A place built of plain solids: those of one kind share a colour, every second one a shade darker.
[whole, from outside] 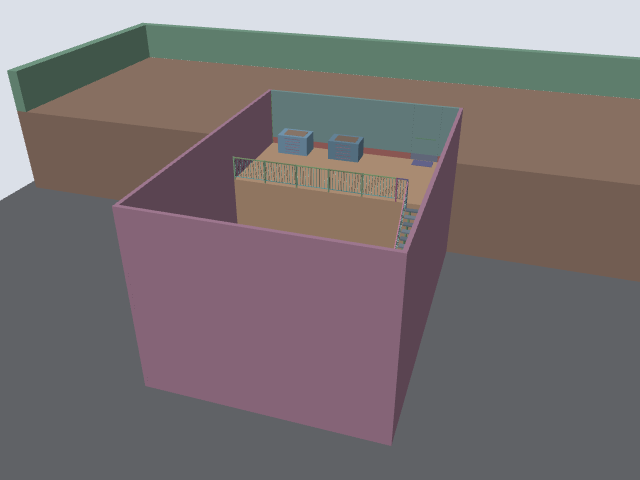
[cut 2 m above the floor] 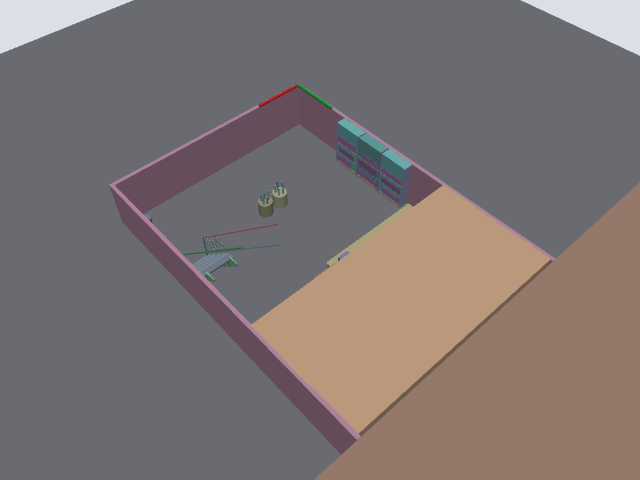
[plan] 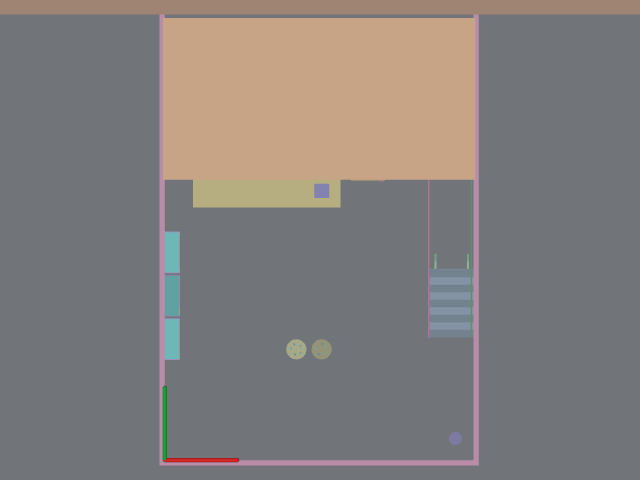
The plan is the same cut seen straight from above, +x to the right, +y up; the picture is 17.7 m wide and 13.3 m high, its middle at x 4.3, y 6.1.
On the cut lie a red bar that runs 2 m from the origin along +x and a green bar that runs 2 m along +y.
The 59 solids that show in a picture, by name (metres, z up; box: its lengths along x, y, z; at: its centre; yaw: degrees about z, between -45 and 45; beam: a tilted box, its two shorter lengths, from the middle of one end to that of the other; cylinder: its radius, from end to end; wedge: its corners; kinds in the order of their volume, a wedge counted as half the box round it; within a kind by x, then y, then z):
{
 "street_ground_1": {"box": [38.55, 12.65, 4.63], "at": [4.28, 18.68, 2.26]},
 "upper_1": {"box": [8.65, 4.48, 4.63], "at": [4.28, 10.01, 2.26]},
 "street_hedge_1": {"box": [0.6, 12.65, 2.2], "at": [-14.7, 18.68, 5.68]},
 "street_hedge_2": {"box": [38.55, 0.6, 2.2], "at": [4.28, 25.3, 5.68]},
 "wall_1": {"box": [0.15, 12.5, 7.16], "at": [-0.07, 6.1, 3.53]},
 "wall_2": {"box": [1.2, 0.15, 7.16], "at": [0.45, -0.07, 3.53]},
 "wall_3": {"box": [1.5, 0.15, 7.16], "at": [1.5, -0.07, 3.53]},
 "wall_4": {"box": [6.75, 0.15, 7.16], "at": [5.33, -0.07, 3.53]},
 "wall_5": {"box": [0.15, 12.5, 7.16], "at": [8.62, 6.1, 3.53]},
 "window_wall_1": {"box": [6.65, 0.15, 2.53], "at": [3.33, 12.28, 5.84]},
 "window_wall_2": {"box": [1.2, 0.15, 2.53], "at": [7.25, 12.28, 5.84]},
 "window_wall_3": {"box": [0.7, 0.15, 2.53], "at": [8.2, 12.28, 5.84]},
 "shelves_body_1": {"box": [0.4, 1.16, 2.1], "at": [0.2, 3.35, 1.0]},
 "shelves_body_2": {"box": [0.4, 1.16, 2.1], "at": [0.2, 4.55, 1.0]},
 "shelves_body_3": {"box": [0.4, 1.16, 2.1], "at": [0.2, 5.75, 1.0]},
 "upper_chest_1": {"box": [1.4, 0.95, 0.91], "at": [1.4, 11.56, 4.98]},
 "upper_chest_2": {"box": [1.4, 0.95, 0.91], "at": [3.8, 11.56, 4.98]},
 "shelves_goods_1": {"box": [0.41, 0.78, 0.3], "at": [0.2, 3.22, 0.28]},
 "shelves_goods_2": {"box": [0.41, 0.86, 0.26], "at": [0.2, 3.34, 0.74]},
 "shelves_goods_3": {"box": [0.41, 1.02, 0.33], "at": [0.2, 3.34, 1.26]},
 "shelves_goods_4": {"box": [0.41, 0.96, 0.36], "at": [0.2, 4.51, 0.79]},
 "shelves_goods_5": {"box": [0.41, 1.03, 0.29], "at": [0.2, 4.55, 0.28]},
 "shelves_goods_6": {"box": [0.41, 0.81, 0.26], "at": [0.2, 4.63, 1.22]},
 "shelves_goods_7": {"box": [0.41, 0.99, 0.26], "at": [0.2, 5.74, 1.22]},
 "shelves_goods_8": {"box": [0.41, 0.99, 0.29], "at": [0.2, 5.76, 0.75]},
 "shelves_goods_9": {"box": [0.41, 0.91, 0.29], "at": [0.2, 5.8, 0.28]},
 "stair_guard_rail_1": {"wedge": [[7.29, 3.4, 1.1], [7.29, 3.4, 1.17], [7.29, 7.77, 5.47], [7.29, 7.77, 5.54], [7.34, 3.4, 1.1], [7.34, 3.4, 1.17], [7.34, 7.77, 5.47], [7.34, 7.77, 5.54]]},
 "stair_wall_rail_1": {"wedge": [[8.47, 3.4, 1.11], [8.47, 3.4, 1.17], [8.47, 7.77, 5.48], [8.47, 7.77, 5.53], [8.52, 3.4, 1.11], [8.52, 3.4, 1.17], [8.52, 7.77, 5.48], [8.52, 7.77, 5.53]]},
 "bin_1": {"cylinder": 0.28, "from": [3.65, 3.07, 0.0], "to": [3.65, 3.07, 0.6]},
 "bin_2": {"cylinder": 0.28, "from": [4.34, 3.07, 0.0], "to": [4.34, 3.07, 0.6]},
 "shelves_shelf_1": {"box": [0.41, 1.1, 0.18], "at": [0.21, 3.35, 0.04]},
 "shelves_shelf_2": {"box": [0.41, 1.1, 0.18], "at": [0.21, 4.55, 0.04]},
 "shelves_shelf_3": {"box": [0.41, 1.1, 0.18], "at": [0.21, 5.75, 0.04]},
 "stair_guard_low_1": {"wedge": [[7.3, 3.4, 0.27], [7.3, 3.4, 0.3], [7.3, 7.77, 4.64], [7.3, 7.77, 4.67], [7.33, 3.4, 0.27], [7.33, 3.4, 0.3], [7.33, 7.77, 4.64], [7.33, 7.77, 4.67]]},
 "stair_step_1": {"box": [1.26, 0.25, 0.06], "at": [7.97, 3.53, 0.18]},
 "stair_step_2": {"box": [1.26, 0.25, 0.06], "at": [7.97, 3.73, 0.39]},
 "stair_step_3": {"box": [1.26, 0.25, 0.06], "at": [7.97, 3.94, 0.59]},
 "stair_step_4": {"box": [1.26, 0.25, 0.06], "at": [7.97, 4.15, 0.8]},
 "stair_step_5": {"box": [1.26, 0.25, 0.06], "at": [7.97, 4.36, 1.01]},
 "stair_step_6": {"box": [1.26, 0.25, 0.06], "at": [7.97, 4.57, 1.22]},
 "stair_step_7": {"box": [1.26, 0.25, 0.06], "at": [7.97, 4.77, 1.43]},
 "stair_step_8": {"box": [1.26, 0.25, 0.06], "at": [7.97, 4.98, 1.63]},
 "stair_step_9": {"box": [1.26, 0.25, 0.06], "at": [7.97, 5.19, 1.84]},
 "stair_step_10": {"box": [1.26, 0.25, 0.06], "at": [7.97, 7.48, 4.13]},
 "stair_step_11": {"box": [1.26, 0.23, 0.06], "at": [7.97, 7.68, 4.34]},
 "counter_top_1": {"box": [4.09, 0.78, 0.04], "at": [2.83, 7.39, 1.02]},
 "back_stallriser_1": {"box": [6.65, 0.05, 0.3], "at": [3.33, 12.22, 4.73]},
 "shelves_cheek_1": {"box": [0.41, 0.032, 2.1], "at": [0.21, 3.92, 1.0]},
 "shelves_cheek_2": {"box": [0.41, 0.032, 2.1], "at": [0.21, 5.12, 1.0]},
 "shelves_cheek_3": {"box": [0.41, 0.032, 2.1], "at": [0.21, 6.32, 1.0]},
 "till_1": {"box": [0.42, 0.4, 0.33], "at": [4.35, 7.46, 1.16]},
 "plant_pot_1": {"cylinder": 0.18, "from": [8.05, 0.6, 0.0], "to": [8.05, 0.6, 0.38]},
 "door_mat_1": {"box": [0.9, 0.6, 0.07], "at": [7.25, 11.85, 4.56]},
 "street_door_kick_1": {"box": [1.2, 0.05, 0.3], "at": [7.25, 12.22, 4.73]},
 "upper_guard_rail_1": {"box": [1.37, 0.044, 0.044], "at": [3.46, 7.8, 5.55]},
 "upper_guard_rail_2": {"box": [1.37, 0.044, 0.044], "at": [4.83, 7.8, 5.55]},
 "upper_guard_rail_3": {"box": [1.37, 0.044, 0.044], "at": [6.2, 7.8, 5.55]},
 "upper_sheet_1": {"box": [0.98, 0.67, 0.006], "at": [1.43, 11.56, 5.44]},
 "upper_sheet_2": {"box": [0.98, 0.67, 0.006], "at": [3.83, 11.56, 5.44]}
}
